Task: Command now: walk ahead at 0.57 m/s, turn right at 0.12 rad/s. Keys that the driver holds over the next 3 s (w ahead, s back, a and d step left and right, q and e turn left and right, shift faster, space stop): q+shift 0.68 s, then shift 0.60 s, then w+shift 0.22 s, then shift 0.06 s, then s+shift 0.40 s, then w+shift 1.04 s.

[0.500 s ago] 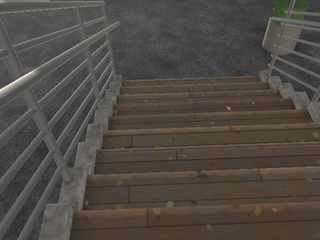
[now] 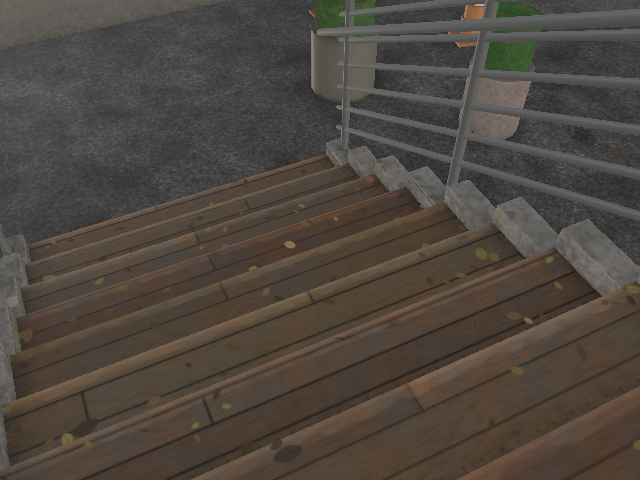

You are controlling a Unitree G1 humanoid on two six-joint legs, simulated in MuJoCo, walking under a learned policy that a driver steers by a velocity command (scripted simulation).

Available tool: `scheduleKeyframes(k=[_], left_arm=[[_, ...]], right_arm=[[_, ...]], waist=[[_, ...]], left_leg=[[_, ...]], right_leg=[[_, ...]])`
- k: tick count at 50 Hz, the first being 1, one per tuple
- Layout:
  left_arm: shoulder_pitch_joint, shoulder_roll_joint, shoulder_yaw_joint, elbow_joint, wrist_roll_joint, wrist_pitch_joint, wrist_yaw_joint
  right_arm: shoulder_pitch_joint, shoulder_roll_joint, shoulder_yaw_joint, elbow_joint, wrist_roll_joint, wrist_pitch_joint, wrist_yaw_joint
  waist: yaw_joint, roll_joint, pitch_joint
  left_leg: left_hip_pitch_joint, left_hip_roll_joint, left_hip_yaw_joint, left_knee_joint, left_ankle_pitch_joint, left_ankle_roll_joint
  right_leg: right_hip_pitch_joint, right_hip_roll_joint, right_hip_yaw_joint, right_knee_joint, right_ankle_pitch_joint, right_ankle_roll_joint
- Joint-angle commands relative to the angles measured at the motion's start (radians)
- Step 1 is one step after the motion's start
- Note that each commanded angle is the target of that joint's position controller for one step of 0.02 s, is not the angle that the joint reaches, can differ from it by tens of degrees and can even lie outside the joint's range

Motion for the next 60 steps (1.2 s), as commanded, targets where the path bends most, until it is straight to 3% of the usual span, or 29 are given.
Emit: scheduleKeyframes(k=[1,2,3,4,5,6,7,8,9,10,11,13,16,19,22,24,26,29,31,32,33,36,40,46,48,50,52,55,60], left_arm=[[0.049,0.046,-0.045,-0.084,0.159,-0.077,-0.059],[-0.055,0.128,0.024,-0.041,0.003,-0.044,-0.025],[0.002,0.126,0.014,-0.048,-0.005,-0.022,-0.015],[0.133,0.129,-0.033,-0.079,0.164,-0.07,-0.06],[-0.038,0.284,0.032,-0.139,0.168,-0.099,-0.09],[-0.312,0.292,0.014,-0.251,0.087,-0.093,-0.122],[-0.3,0.111,-0.019,-0.243,0.103,-0.067,-0.163],[0.066,-0.059,-0.046,-0.222,0.079,-0.054,-0.188],[0.05,0.09,-0.021,-0.316,0.049,-0.041,-0.167],[-0.019,0.14,-0.014,-0.379,0.022,-0.026,-0.131],[-0.055,0.171,-0.018,-0.405,0.023,-0.005,-0.087],[-0.093,0.087,-0.055,-0.396,0.097,-0.009,-0.042],[-0.208,-0.003,-0.085,-0.421,0.086,-0.005,-0.075],[-0.217,0.149,-0.02,-0.421,0.065,0.014,-0.07],[-0.322,0.15,-0.004,-0.481,0.055,0.024,-0.003],[-0.492,0.073,-0.029,-0.516,0.054,0.024,0.005],[-0.389,0.013,-0.046,-0.465,0.082,0.018,-0.008],[-0.192,0.079,-0.015,-0.435,0.073,0.003,-0.036],[0.094,0.175,0.037,-0.394,0.035,-0.005,-0.037],[-0.024,0.302,0.062,-0.395,0.026,-0.011,-0.029],[-0.023,0.266,0.056,-0.421,0.095,-0.02,-0.052],[-0.25,0.122,0.01,-0.417,-0.012,-0.003,-0.055],[-0.35,0.194,0.014,-0.44,0.047,-0.008,0.003],[-0.334,0.264,-0.006,-0.398,0.023,-0.056,-0.029],[-0.273,0.303,0.01,-0.357,0.03,-0.038,-0.074],[-0.02,0.162,-0.014,-0.372,0.05,-0.044,-0.058],[-0.203,0.181,-0.013,-0.362,0.006,-0.032,-0.057],[-0.141,0.171,-0.028,-0.304,0.018,-0.019,-0.092],[-0.293,0.188,-0.025,-0.284,0.012,-0.017,-0.098]], right_arm=[[0.103,0.018,0.033,0.007,-0.076,-0.009,0.077],[0.179,-0.034,0.0,0.026,0.04,0.002,0.043],[0.101,-0.061,-0.001,0.005,0.041,-0.005,0.032],[0.159,-0.122,-0.018,0.024,-0.085,-0.004,0.075],[0.59,-0.208,-0.074,0.152,-0.077,-0.001,0.055],[1.02,-0.223,-0.086,0.324,-0.084,-0.004,0.059],[1.003,-0.165,-0.083,0.365,-0.113,-0.013,0.049],[0.697,-0.337,-0.085,0.204,-0.059,-0.03,0.07],[0.466,-0.364,-0.096,0.081,-0.072,-0.042,0.073],[0.345,-0.305,-0.088,0.032,-0.075,-0.042,0.064],[0.202,-0.203,-0.042,-0.011,-0.03,-0.052,0.081],[0.186,-0.037,0.025,-0.017,-0.011,-0.077,0.055],[0.44,-0.148,-0.002,0.026,-0.025,-0.116,0.012],[0.359,-0.295,-0.043,-0.057,-0.029,-0.103,0.041],[0.526,-0.212,-0.055,-0.034,-0.022,-0.082,0.038],[0.587,-0.163,-0.066,-0.027,0.026,-0.055,0.034],[0.514,-0.107,-0.044,-0.049,-0.024,-0.052,0.037],[0.211,-0.161,-0.041,-0.195,-0.015,-0.045,0.045],[0.054,-0.192,-0.034,-0.283,0.004,-0.05,0.078],[0.295,-0.059,-0.014,-0.257,0.014,-0.038,0.099],[0.331,-0.161,-0.038,-0.239,0.029,-0.01,0.073],[0.296,-0.168,-0.009,-0.187,-0.034,0.039,0.008],[0.215,-0.119,0.047,-0.254,-0.019,0.028,0.074],[0.147,-0.164,0.036,-0.275,-0.001,0.028,0.128],[0.176,-0.213,0.003,-0.248,0.013,0.025,0.096],[0.092,-0.42,-0.071,-0.319,0.003,0.014,0.054],[0.118,-0.207,-0.012,-0.284,0.029,-0.014,0.112],[-0.07,-0.215,-0.011,-0.308,0.084,0.014,0.173],[0.046,-0.21,-0.021,-0.272,0.044,-0.006,0.146]], waist=[[-0.037,-0.01,0.121],[-0.062,-0.079,-0.038],[0.001,-0.066,0.036],[-0.072,0.047,0.152],[-0.267,0.119,0.046],[-0.455,0.13,0.049],[-0.373,0.243,0.043],[-0.049,0.068,-0.205],[-0.048,0.047,-0.236],[-0.055,0.033,-0.239],[-0.012,-0.046,-0.114],[0.051,-0.169,0.014],[-0.014,-0.027,-0.077],[0.003,0.054,-0.183],[-0.087,0.07,-0.136],[-0.182,0.032,-0.084],[-0.127,0.085,-0.12],[0.031,0.027,-0.132],[0.196,-0.07,-0.119],[-0.015,-0.247,-0.292],[0.016,-0.113,-0.217],[-0.075,-0.088,-0.168],[-0.077,-0.019,-0.13],[-0.042,-0.147,-0.102],[-0.05,-0.141,-0.138],[0.062,0.224,-0.321],[-0.044,0.0,-0.192],[0.076,0.021,-0.075],[-0.044,-0.013,-0.03]], left_leg=[[0.552,0.007,0.034,-0.224,0.238,0.011],[0.439,-0.168,0.218,-0.225,0.299,0.045],[0.358,-0.137,0.199,-0.262,0.231,0.071],[0.548,-0.091,0.136,-0.218,0.051,0.038],[0.751,-0.196,0.285,-0.213,0.078,0.03],[0.847,0.002,0.125,-0.627,0.293,0.128],[0.994,0.037,0.0,-0.521,0.276,0.203],[1.112,0.165,-0.346,-0.22,1.037,0.428],[1.074,0.276,-0.492,-0.207,1.165,0.608],[0.952,0.302,-0.536,-0.235,0.864,0.621],[0.681,0.313,-0.578,-0.352,0.526,0.556],[0.159,0.048,-0.351,-0.46,0.306,0.376],[0.044,-0.111,-0.257,-0.364,0.306,0.251],[0.179,-0.091,-0.357,-0.267,0.309,0.177],[0.687,0.041,-0.585,-0.157,0.376,0.22],[0.875,0.079,-0.697,-0.142,0.292,0.284],[0.7,0.021,-0.664,-0.089,0.289,0.315],[0.14,-0.145,-0.518,-0.066,0.336,0.244],[-0.264,-0.275,-0.418,-0.045,0.093,0.197],[-0.281,-0.39,-0.249,0.255,-0.665,0.063],[-0.396,-0.341,-0.192,0.486,-0.987,-0.016],[-0.312,-0.172,-0.054,0.745,-0.782,-0.112],[-0.039,-0.13,0.076,0.782,-0.542,-0.089],[0.257,-0.082,0.186,0.001,-0.602,-0.133],[0.396,-0.116,0.187,-0.29,-0.321,-0.046],[0.694,0.162,-0.187,-0.366,0.367,0.414],[0.481,0.163,-0.223,-0.415,-0.084,0.293],[0.21,0.024,-0.074,-0.419,-0.364,0.101],[0.328,-0.043,0.003,-0.496,-0.718,0.067]], right_leg=[[-0.559,-0.133,0.024,-0.034,0.309,0.068],[-0.266,-0.19,0.051,-0.08,0.507,0.01],[-0.201,-0.22,0.056,0.004,0.571,0.015],[-0.359,-0.221,0.081,0.148,0.711,0.121],[-0.348,-0.131,0.007,0.422,0.792,0.187],[-0.328,-0.122,0.025,0.899,0.714,0.283],[-0.582,-0.077,-0.001,1.206,-0.128,0.239],[-0.706,-0.051,0.116,1.186,-0.039,0.247],[-0.882,-0.079,0.115,1.305,-0.129,0.291],[-0.98,-0.127,0.14,1.393,-0.096,0.264],[-0.989,-0.208,0.202,1.182,0.045,0.266],[-0.654,-0.346,0.137,0.615,0.385,0.255],[-0.376,-0.338,-0.014,0.187,0.621,0.281],[-0.278,-0.25,0.011,0.296,0.565,0.288],[-0.662,-0.263,0.145,0.217,0.258,0.303],[-0.862,-0.282,0.154,0.0,0.117,0.303],[-0.696,-0.252,0.121,0.164,0.29,0.282],[-0.09,-0.156,0.025,0.114,0.322,0.225],[0.406,-0.147,0.022,-0.214,0.699,0.113],[0.522,-0.547,0.501,-0.321,1.304,-0.274],[0.43,-0.704,0.685,-0.372,1.481,-0.405],[0.043,-0.569,0.444,-0.429,1.138,-0.229],[-0.3,-0.399,0.113,-0.495,0.877,-0.118],[-0.208,-0.42,0.058,-0.416,0.726,0.042],[-0.134,-0.467,0.108,-0.348,0.79,0.014],[-0.341,-0.282,-0.092,-0.08,0.126,0.214],[-0.298,-0.317,0.003,-0.083,0.025,0.33],[-0.039,-0.303,-0.035,-0.271,0.412,0.295],[-0.063,-0.283,-0.025,-0.43,0.314,0.211]])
